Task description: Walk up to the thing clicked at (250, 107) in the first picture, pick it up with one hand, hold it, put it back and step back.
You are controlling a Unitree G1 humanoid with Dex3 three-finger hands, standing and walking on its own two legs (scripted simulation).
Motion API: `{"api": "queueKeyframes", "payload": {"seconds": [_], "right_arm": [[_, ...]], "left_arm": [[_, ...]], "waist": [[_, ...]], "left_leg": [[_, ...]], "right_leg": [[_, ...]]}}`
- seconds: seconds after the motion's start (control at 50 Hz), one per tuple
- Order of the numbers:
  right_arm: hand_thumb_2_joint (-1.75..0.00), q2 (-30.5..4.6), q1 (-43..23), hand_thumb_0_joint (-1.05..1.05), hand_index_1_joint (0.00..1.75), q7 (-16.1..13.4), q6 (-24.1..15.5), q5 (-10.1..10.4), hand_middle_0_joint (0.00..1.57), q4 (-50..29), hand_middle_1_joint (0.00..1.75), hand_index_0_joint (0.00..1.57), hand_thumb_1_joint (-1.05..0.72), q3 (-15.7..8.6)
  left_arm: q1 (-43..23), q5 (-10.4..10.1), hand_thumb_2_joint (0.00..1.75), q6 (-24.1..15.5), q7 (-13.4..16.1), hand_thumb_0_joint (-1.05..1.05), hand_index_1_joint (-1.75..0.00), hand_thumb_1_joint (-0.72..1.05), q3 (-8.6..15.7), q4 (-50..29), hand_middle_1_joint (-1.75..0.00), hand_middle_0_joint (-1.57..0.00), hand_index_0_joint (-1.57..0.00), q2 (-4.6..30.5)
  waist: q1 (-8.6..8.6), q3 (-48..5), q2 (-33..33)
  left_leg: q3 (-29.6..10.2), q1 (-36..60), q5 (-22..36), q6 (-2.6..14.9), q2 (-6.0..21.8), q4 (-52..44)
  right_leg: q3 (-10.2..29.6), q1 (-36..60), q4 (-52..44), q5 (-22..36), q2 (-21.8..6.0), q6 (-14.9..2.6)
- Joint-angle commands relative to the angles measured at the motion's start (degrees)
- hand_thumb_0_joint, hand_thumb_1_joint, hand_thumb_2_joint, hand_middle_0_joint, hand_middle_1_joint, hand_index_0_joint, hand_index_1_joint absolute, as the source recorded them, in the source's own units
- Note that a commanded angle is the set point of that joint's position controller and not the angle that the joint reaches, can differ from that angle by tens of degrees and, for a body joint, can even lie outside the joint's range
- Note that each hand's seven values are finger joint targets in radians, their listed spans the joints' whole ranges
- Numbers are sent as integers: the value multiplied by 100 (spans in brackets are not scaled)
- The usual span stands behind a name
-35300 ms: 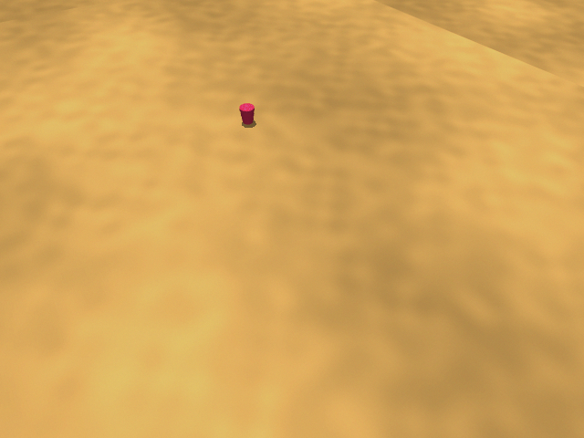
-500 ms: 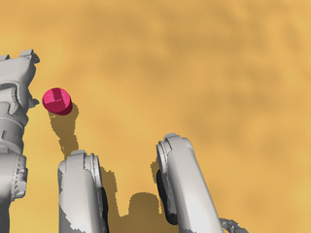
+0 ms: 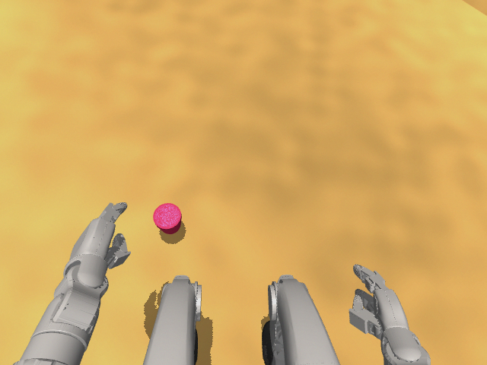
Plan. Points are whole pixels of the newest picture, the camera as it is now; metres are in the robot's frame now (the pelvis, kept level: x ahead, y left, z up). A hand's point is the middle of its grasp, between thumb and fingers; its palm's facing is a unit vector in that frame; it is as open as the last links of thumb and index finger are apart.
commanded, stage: home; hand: left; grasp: from above
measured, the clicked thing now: (169, 221) +0.52 +0.20 -0.51
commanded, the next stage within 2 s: none
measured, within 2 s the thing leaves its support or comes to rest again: neither
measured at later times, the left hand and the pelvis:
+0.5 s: hand (82, 282) +0.23 +0.18 +0.09, palm faces +0.10 -0.97 -0.21, open 7.4 cm; pelvis +0.06 +0.00 +0.14, yaw +2 degrees
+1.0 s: hand (75, 295) +0.22 +0.18 +0.10, palm faces +0.10 -0.98 -0.20, open 7.4 cm; pelvis +0.07 +0.00 +0.15, yaw +3 degrees
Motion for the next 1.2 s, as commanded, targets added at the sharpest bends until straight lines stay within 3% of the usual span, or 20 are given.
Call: {"api": "queueKeyframes", "payload": {"seconds": [0.0,0.06,0.22,0.3,0.32,0.38,0.48,0.64,0.82,0.96,1.06,1.18], "right_arm": [[-90,-758,231,0,30,-242,-344,52,20,-651,30,20,-90,-289],[-90,-672,289,0,30,-341,-456,39,20,-698,30,20,-90,-222],[-90,-497,633,0,30,-661,-685,32,20,-881,30,20,-90,-39],[-90,-451,809,0,30,-807,-830,18,20,-1006,30,20,-90,-10],[-90,-427,844,0,30,-838,-862,8,20,-1029,30,20,-90,-2],[-90,-416,890,0,30,-924,-954,5,20,-1159,30,20,-90,-18],[-90,-431,943,0,30,-997,-1120,-45,20,-1208,30,20,-90,-65],[-90,-535,916,0,30,-979,-1346,-111,20,-1184,30,20,-90,-133],[-90,-537,791,0,30,-937,-1440,-136,20,-1179,30,20,-90,-130],[-90,-547,843,0,30,-944,-1443,-148,20,-1128,30,20,-90,-151],[-90,-549,822,0,30,-946,-1460,-143,20,-1098,30,20,-90,-149],[-90,-562,825,0,30,-947,-1462,-133,20,-1113,30,20,-90,-155]], "left_arm": [[-401,-586,90,24,243,0,-30,90,422,-1624,-30,-20,-20,699],[95,-1049,90,152,282,0,-30,90,476,-1961,-30,-20,-20,535],[1511,-1837,90,645,217,0,-30,90,620,-2816,-30,-20,-20,87],[2359,-2123,90,877,165,0,-30,90,741,-3258,-30,-20,-20,-70],[2565,-2172,90,929,142,0,-30,90,679,-3387,-30,-20,-20,-148],[2983,-2269,90,1044,97,0,-30,90,815,-3789,-30,-20,-20,-125],[3541,-2261,90,1123,-59,0,-30,90,738,-4101,-30,-20,-20,-205],[3481,-2205,90,1118,-275,0,-30,90,691,-4111,-30,-20,-20,-208],[3467,-2136,90,1072,-278,0,-30,90,757,-4208,-30,-20,-20,-121],[3567,-2112,90,1071,-260,0,-30,90,687,-4160,-30,-20,-20,-156],[3599,-2162,90,1052,-266,0,-30,90,714,-4148,-30,-20,-20,-167],[3601,-2177,90,1062,-272,0,-30,90,724,-4098,-30,-20,-20,-178]], "waist": [[-166,-2097,428],[-159,-1840,455],[-51,-1366,408],[22,-1088,284],[26,-939,275],[89,-781,250],[80,-435,104],[29,-27,-5],[165,-44,182],[123,-289,129],[185,-140,168],[180,-121,27]], "left_leg": [[73,2574,21,209,-14,-2161],[78,3020,301,202,12,-2572],[34,4185,1189,152,55,-3555],[149,4564,1537,156,17,-3969],[165,4637,1616,150,10,-4085],[247,4888,1800,160,-10,-4295],[244,5106,1976,181,-15,-4537],[254,5262,1918,176,-24,-4714],[321,5289,1686,170,-74,-4740],[296,5390,2151,165,-54,-4625],[211,5304,1879,141,-25,-4756],[235,5287,1903,156,-12,-4720]], "right_leg": [[-51,1931,-1970,339,149,-302],[-42,2371,-2365,581,141,-297],[-107,3655,-3337,1329,155,-274],[-130,4360,-3874,1600,179,-257],[-146,4498,-4012,1667,184,-249],[-175,4807,-4293,1800,199,-243],[-255,4970,-4551,1917,222,-233],[-311,4950,-4647,1803,219,-204],[-252,5043,-4749,1658,171,-184],[-245,5132,-4608,2083,183,-190],[-284,5065,-4616,1775,203,-200],[-276,5075,-4621,1796,211,-199]]}}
